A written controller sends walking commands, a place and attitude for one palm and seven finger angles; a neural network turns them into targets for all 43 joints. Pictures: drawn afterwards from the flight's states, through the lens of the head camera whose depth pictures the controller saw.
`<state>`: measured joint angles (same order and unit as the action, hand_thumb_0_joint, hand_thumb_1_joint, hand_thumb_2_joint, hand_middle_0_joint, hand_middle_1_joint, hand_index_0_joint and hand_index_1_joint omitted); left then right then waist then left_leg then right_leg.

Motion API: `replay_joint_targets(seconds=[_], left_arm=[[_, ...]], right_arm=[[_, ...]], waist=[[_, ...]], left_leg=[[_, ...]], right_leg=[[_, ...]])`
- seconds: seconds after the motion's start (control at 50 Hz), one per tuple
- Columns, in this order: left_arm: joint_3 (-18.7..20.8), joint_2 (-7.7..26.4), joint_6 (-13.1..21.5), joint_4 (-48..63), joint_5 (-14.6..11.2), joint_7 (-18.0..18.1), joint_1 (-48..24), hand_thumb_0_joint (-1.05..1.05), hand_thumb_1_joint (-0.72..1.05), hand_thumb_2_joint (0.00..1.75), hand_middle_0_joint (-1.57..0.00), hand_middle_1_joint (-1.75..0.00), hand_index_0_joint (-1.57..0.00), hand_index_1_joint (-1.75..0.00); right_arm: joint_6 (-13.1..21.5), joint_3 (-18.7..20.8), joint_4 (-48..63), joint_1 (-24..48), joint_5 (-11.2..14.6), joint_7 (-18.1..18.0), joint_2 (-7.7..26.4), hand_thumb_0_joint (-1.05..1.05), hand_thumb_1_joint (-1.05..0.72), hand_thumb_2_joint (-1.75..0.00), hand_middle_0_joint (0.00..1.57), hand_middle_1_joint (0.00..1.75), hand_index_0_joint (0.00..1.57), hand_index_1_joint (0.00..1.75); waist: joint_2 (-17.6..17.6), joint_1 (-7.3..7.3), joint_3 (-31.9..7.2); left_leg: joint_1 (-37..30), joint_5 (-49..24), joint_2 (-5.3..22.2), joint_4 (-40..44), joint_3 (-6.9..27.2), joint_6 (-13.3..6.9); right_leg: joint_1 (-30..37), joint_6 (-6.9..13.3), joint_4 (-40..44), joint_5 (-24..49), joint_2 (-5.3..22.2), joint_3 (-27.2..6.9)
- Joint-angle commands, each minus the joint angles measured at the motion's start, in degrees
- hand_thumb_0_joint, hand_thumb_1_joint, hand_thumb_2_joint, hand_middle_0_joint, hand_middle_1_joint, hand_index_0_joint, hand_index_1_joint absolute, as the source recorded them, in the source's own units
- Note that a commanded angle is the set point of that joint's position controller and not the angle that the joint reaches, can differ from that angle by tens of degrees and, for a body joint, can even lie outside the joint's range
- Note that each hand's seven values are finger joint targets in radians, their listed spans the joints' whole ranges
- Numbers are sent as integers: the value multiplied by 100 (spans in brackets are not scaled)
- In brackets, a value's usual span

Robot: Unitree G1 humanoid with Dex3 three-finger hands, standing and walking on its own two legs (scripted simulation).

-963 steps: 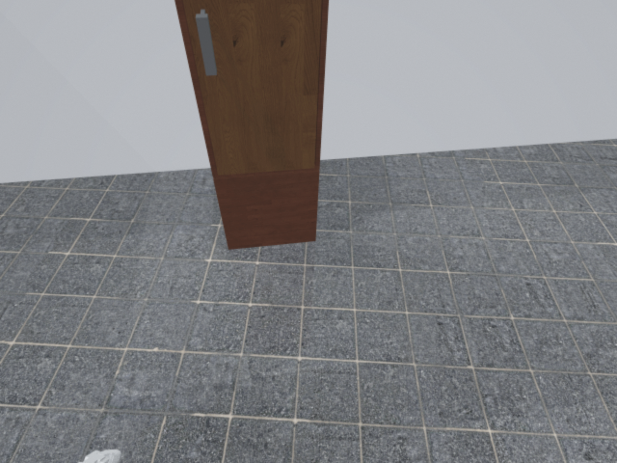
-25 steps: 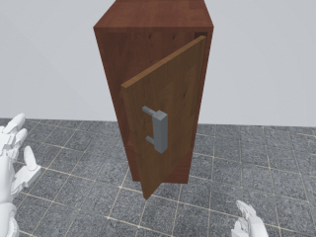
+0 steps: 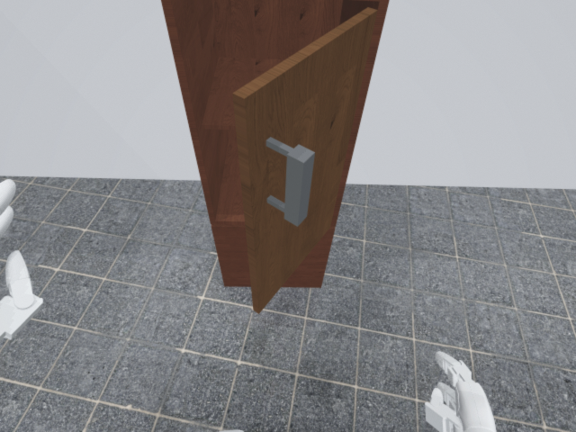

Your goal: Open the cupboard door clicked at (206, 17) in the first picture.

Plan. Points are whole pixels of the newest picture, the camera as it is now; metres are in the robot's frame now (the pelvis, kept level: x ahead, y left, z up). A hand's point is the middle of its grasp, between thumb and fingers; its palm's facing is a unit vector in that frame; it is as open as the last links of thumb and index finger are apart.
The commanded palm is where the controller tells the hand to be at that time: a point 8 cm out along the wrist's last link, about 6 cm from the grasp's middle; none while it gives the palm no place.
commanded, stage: step back with the hand held close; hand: left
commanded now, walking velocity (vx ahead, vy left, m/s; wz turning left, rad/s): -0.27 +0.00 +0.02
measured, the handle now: (285, 181) +0.44 +0.04 +0.10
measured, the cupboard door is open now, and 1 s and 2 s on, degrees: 54 54 54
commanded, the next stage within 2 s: stop stepping back and stand still in 0.60 s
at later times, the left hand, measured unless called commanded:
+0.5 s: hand out of the picture +0.10 +0.28 +0.17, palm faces +0.45 -0.78 -0.44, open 7.4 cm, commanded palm +0.03 +0.31 +0.18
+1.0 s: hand out of the picture +0.00 +0.24 +0.16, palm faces +0.39 -0.82 -0.42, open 7.4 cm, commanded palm -0.07 +0.28 +0.18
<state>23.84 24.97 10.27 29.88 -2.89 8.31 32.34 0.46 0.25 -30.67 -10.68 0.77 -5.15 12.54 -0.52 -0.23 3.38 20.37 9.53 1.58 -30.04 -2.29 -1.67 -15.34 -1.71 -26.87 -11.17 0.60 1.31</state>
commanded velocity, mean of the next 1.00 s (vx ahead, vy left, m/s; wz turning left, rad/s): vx -0.17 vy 0.02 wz -0.02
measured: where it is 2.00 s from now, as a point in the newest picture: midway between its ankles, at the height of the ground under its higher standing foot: outside the picture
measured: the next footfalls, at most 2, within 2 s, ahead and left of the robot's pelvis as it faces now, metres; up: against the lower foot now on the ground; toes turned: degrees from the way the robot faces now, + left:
left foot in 0.32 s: +0.04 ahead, +0.09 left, +0.00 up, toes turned +2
right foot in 0.68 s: -0.23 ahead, -0.10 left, +0.00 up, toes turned -4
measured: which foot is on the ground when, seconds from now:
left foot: down 0.00-0.20, up 0.22-0.30, down 0.32-0.70, up 0.72-0.84, down 0.86-1.00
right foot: down 0.00-0.36, up 0.38-0.66, down 0.68-1.00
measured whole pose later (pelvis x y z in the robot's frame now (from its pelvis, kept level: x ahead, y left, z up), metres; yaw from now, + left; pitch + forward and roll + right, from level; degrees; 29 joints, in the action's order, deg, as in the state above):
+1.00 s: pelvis -0.22 -0.02 +0.00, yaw -2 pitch +0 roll -1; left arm 23.5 25.0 10.5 27.0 -3.2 9.4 31.9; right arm 5.9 0.1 -36.3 -14.8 -0.4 -4.9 13.5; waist 2.3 -1.7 -1.9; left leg 20.4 8.6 -1.8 -29.1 -2.3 -3.4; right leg -8.8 0.3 -30.1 -21.6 -1.2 0.1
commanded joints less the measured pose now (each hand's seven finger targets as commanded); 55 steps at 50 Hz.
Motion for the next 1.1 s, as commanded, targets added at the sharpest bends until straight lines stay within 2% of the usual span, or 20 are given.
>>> replay_joint_targets(seconds=[0.0, 0.06, 0.12, 0.18, 0.22, 0.28, 0.32, 0.36, 0.42, 0.54, 0.6, 0.66, 0.7, 0.74, 0.8, 0.88, 0.92, 0.98, 1.04, 1.08], left_arm=[[855, 814, 530, 1179, 125, 148, -155, 0, 90, 90, -20, -30, -20, -30], [944, 811, 623, 1188, 206, 137, -234, 0, 90, 90, -20, -30, -20, -30], [994, 900, 686, 1238, 121, 117, -208, 0, 90, 90, -20, -30, -20, -30], [671, 838, 637, 1258, 42, 182, -376, 0, 90, 90, -20, -30, -20, -30], [629, 848, 557, 1157, 100, 253, -593, 0, 90, 90, -20, -30, -20, -30], [680, 954, 505, 1124, 85, 244, -878, 0, 90, 90, -20, -30, -20, -30], [917, 1175, 627, 1358, 127, 243, -911, 0, 90, 90, -20, -30, -20, -30], [990, 979, 697, 1310, 75, 152, -494, 0, 90, 90, -20, -30, -20, -30], [825, 853, 693, 1508, -8, 197, -244, 0, 90, 90, -20, -30, -20, -30], [566, 810, 440, 1494, -162, 206, -200, 0, 90, 90, -20, -30, -20, -30], [738, 1015, 515, 1427, -254, 124, -236, 0, 90, 90, -20, -30, -20, -30], [1083, 1524, 667, 1386, -263, 139, -311, 0, 90, 90, -20, -30, -20, -30], [872, 1293, 583, 925, -119, 140, -20, 0, 90, 90, -20, -30, -20, -30], [961, 1246, 334, 821, -57, 165, 329, 0, 90, 90, -20, -30, -20, -30], [753, 1092, 279, 871, -72, 187, -79, 0, 90, 90, -20, -30, -20, -30], [704, 1121, 420, 1012, -7, 207, -248, 0, 90, 90, -20, -30, -20, -30], [691, 1168, 516, 1269, -7, 173, -297, 0, 90, 90, -20, -30, -20, -30], [710, 945, 478, 1027, 25, 199, -188, 0, 90, 90, -20, -30, -20, -30], [747, 927, 437, 825, 38, 193, 49, 0, 90, 90, -20, -30, -20, -30], [705, 923, 427, 814, 22, 174, 129, 0, 90, 90, -20, -30, -20, -30]], right_arm=[[501, 283, 897, 469, -15, -30, 843, 0, -90, -90, 20, 30, 20, 30], [681, 307, 863, 435, -31, -16, 826, 0, -90, -90, 20, 30, 20, 30], [810, 304, 746, 365, -70, 18, 751, 0, -90, -90, 20, 30, 20, 30], [807, 336, 454, 211, -42, 66, 645, 0, -90, -90, 20, 30, 20, 30], [752, 302, 272, 265, -134, 60, 580, 0, -90, -90, 20, 30, 20, 30], [714, 180, 270, 412, -97, -28, 591, 0, -90, -90, 20, 30, 20, 30], [778, 303, 438, 605, -81, -101, 827, 0, -90, -90, 20, 30, 20, 30], [897, 339, 443, 486, -234, -29, 706, 0, -90, -90, 20, 30, 20, 30], [1028, 391, 296, 441, -219, 108, 656, 0, -90, -90, 20, 30, 20, 30], [1033, 273, 162, 494, -248, 168, 640, 0, -90, -90, 20, 30, 20, 30], [905, 267, 181, 527, -233, 167, 643, 0, -90, -90, 20, 30, 20, 30], [717, 183, 275, 661, -154, 184, 514, 0, -90, -90, 20, 30, 20, 30], [717, 229, 296, 607, -40, 134, 544, 0, -90, -90, 20, 30, 20, 30], [603, 109, 410, 605, -39, 83, 412, 0, -90, -90, 20, 30, 20, 30], [583, 76, 361, 455, -52, 0, 586, 0, -90, -90, 20, 30, 20, 30], [790, 177, 414, 197, -53, -14, 795, 0, -90, -90, 20, 30, 20, 30], [906, 158, 389, 245, -117, 25, 756, 0, -90, -90, 20, 30, 20, 30], [948, 163, 405, 288, -143, 21, 690, 0, -90, -90, 20, 30, 20, 30], [898, 226, 434, 255, -132, 23, 648, 0, -90, -90, 20, 30, 20, 30], [817, 275, 380, 200, -159, 36, 604, 0, -90, -90, 20, 30, 20, 30]], waist=[[-1027, 79, -636], [-1310, 126, -673], [-624, 67, -620], [875, -8, -846], [968, -57, -725], [289, -89, -339], [-1179, 103, -633], [-1757, 68, -1033], [-720, 123, -1240], [-1286, 46, -1280], [-1168, 88, -1452], [345, 61, -1342], [1396, 108, -1257], [1142, 30, -1314], [220, -89, -981], [-690, -39, -1108], [-1334, 4, -1087], [-1197, 33, -509], [-718, 13, -581], [230, -59, -646]], left_leg=[[1729, 2534, 767, 1606, 911, -282], [2435, 3211, 1060, 1831, 1259, -477], [1647, 2537, 650, 1063, 904, -273], [-528, 1287, -272, -1420, 138, 263], [-664, 1129, -278, -2199, 220, 256], [-374, 561, 30, 258, 508, 133], [591, -155, 1144, 1281, 1593, -256], [1290, 1701, 1844, 2347, 2533, -734], [-226, -169, 1613, 1443, 1798, -789], [-657, 28, 1267, 1956, 1371, -452], [-755, -210, 979, 1626, 884, -73], [-1046, 416, 96, -349, 65, 375], [26, 1216, -370, -1767, 122, 315], [557, 1011, -198, -1721, 226, 223], [-489, -373, -156, -252, 75, 109], [-1488, -2250, 477, 408, 887, -176], [-1086, -888, 736, 1154, 1477, -201], [692, 2720, 769, 2363, 1627, -139], [784, 2613, 300, 1807, 960, 173], [-64, 1618, -149, -9, 335, 222]], right_leg=[[1484, 29, -758, -182, -264, -38], [1935, 34, -1522, -255, -465, -15], [1014, 231, -595, -443, -221, -466], [-1361, 783, 1245, -1413, 1063, -1827], [-1684, 986, 1244, -552, 1395, -1826], [-1062, 376, 254, 224, 532, -791], [144, 17, -1043, -119, -304, -165], [590, 60, -3198, -1610, -583, -357], [-435, 115, -2992, -1674, -370, -474], [76, 158, -1187, -1920, -550, -1], [677, 329, 570, -905, -454, 84], [-471, 717, 1517, 383, 1064, -1228], [124, 552, 863, 3408, 1312, -1003], [797, 633, 186, 4327, 1282, -667], [417, 407, 201, 3245, 878, -531], [61, 79, 41, 1123, 82, -239], [148, 105, -275, -883, -167, -50], [1019, 244, -316, -1326, -290, 109], [1118, 394, 326, -1611, -235, 186], [-103, 800, 1212, -2610, 513, -847]])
